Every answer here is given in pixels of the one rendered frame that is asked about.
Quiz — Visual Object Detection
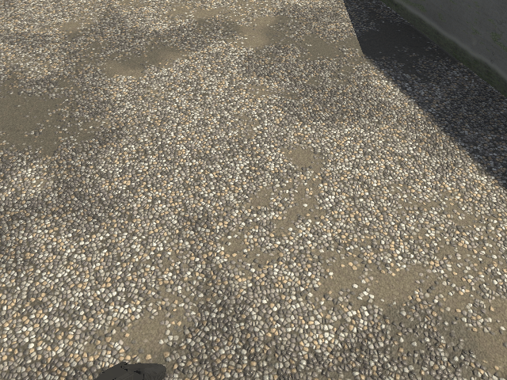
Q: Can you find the robot left hand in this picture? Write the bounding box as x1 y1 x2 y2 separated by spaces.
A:
94 362 166 380

